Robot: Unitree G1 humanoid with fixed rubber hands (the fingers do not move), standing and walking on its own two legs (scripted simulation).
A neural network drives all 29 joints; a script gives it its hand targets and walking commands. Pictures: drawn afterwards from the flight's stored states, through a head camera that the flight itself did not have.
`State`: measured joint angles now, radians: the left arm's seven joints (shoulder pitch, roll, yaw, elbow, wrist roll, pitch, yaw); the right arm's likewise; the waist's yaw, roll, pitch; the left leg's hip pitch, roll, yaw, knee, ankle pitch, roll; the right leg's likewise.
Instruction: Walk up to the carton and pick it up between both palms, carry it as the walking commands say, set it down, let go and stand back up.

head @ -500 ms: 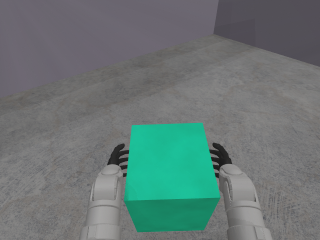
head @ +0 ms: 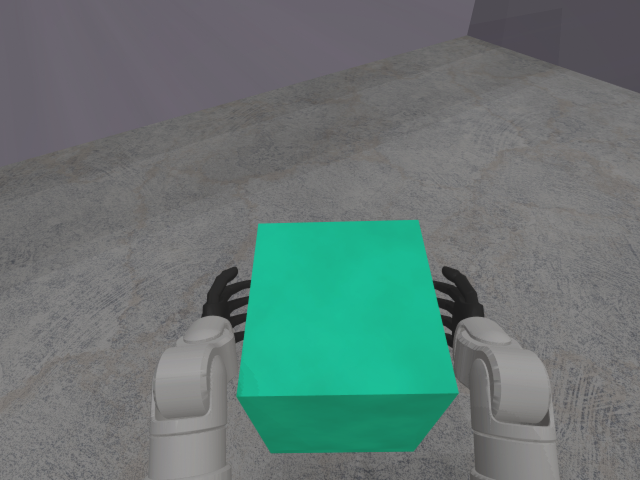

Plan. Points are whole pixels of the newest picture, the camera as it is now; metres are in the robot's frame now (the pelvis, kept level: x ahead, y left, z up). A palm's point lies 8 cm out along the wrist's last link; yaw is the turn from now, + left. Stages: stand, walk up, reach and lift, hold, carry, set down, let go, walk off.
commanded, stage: carry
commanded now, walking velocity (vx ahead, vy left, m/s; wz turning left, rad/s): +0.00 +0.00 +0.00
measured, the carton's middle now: (340, 343) +0.30 +0.01 +0.02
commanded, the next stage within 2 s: none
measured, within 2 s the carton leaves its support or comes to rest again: neither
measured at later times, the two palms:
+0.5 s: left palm (232, 340) +0.26 +0.13 +0.10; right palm (493, 343) +0.26 -0.16 +0.10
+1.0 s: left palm (238, 330) +0.27 +0.13 +0.09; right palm (489, 334) +0.27 -0.16 +0.09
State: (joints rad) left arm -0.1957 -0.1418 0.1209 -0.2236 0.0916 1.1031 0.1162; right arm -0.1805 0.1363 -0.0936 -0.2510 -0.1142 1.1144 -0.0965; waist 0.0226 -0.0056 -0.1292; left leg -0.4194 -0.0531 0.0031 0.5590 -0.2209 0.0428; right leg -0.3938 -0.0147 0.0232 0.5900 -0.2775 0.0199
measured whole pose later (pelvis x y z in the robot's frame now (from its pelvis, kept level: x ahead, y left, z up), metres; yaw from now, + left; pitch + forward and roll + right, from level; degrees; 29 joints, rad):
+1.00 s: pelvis +0.00 -0.02 +0.00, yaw +0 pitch +4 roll +0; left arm -0.22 -0.14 0.13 -0.17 0.12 1.11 0.10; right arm -0.21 0.14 -0.11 -0.19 -0.13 1.12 -0.09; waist 0.00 0.00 -0.13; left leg -0.39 -0.02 -0.02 0.53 -0.20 0.01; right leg -0.36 0.02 0.00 0.55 -0.25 -0.01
